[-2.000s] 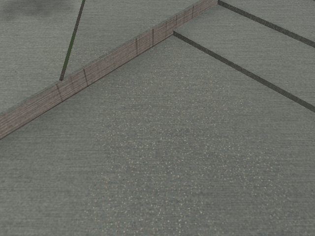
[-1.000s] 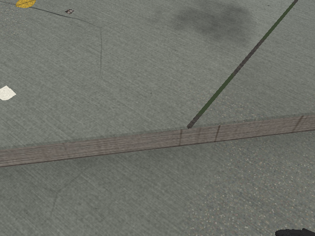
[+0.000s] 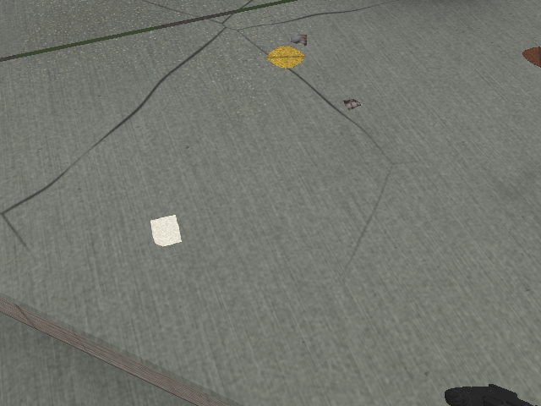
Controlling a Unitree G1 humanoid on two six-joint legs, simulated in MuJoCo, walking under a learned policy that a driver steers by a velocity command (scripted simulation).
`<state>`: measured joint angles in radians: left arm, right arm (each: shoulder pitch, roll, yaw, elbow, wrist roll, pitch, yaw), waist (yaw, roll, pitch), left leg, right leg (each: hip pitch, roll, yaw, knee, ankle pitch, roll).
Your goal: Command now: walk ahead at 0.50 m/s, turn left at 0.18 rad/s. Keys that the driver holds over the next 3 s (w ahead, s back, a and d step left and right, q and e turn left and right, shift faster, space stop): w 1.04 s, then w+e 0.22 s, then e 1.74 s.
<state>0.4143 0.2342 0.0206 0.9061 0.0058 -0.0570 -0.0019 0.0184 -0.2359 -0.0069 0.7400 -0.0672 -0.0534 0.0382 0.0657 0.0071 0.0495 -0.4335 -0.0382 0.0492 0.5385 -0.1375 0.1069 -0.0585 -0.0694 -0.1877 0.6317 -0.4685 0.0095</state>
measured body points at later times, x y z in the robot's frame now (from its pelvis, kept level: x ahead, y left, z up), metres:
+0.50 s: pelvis +0.22 -0.01 +0.02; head +0.25 -0.01 +0.47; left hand +0.46 +0.16 -0.06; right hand +0.10 -0.24 -0.12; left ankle +0.08 +0.07 -0.73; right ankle +0.36 -0.12 -0.46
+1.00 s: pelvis +0.52 -0.07 +0.17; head +0.55 -0.09 +0.62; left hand +0.48 +0.16 +0.04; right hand +0.72 -0.27 +0.06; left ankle +0.71 +0.06 -0.50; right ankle +0.43 -0.12 -0.57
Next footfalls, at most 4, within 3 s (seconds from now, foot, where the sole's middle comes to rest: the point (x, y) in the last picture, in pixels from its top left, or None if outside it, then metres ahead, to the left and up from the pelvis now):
0.60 right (355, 376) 0.47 -0.12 -0.61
1.16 left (299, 246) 0.79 0.01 -0.61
1.62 right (378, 192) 0.98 -0.20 -0.61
2.12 left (308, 188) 0.98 -0.01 -0.61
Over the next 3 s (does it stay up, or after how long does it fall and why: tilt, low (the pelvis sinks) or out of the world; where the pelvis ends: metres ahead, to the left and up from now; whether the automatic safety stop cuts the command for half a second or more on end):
stays up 0.87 -0.07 0.16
